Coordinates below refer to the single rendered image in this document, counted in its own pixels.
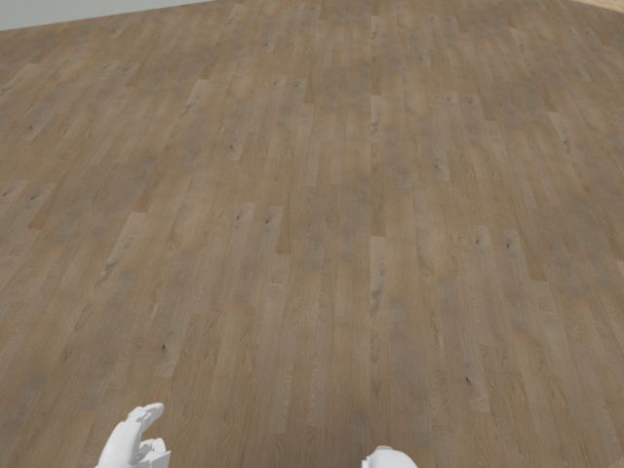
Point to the left robot hand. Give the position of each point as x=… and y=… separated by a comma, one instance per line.
x=125, y=441

